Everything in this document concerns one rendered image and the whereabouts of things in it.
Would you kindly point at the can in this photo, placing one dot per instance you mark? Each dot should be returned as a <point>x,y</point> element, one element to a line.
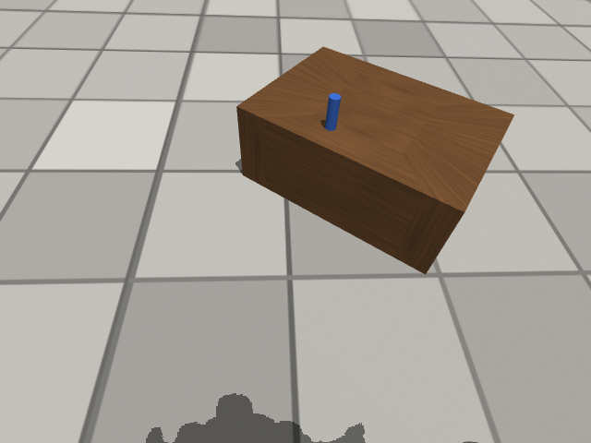
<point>332,111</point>

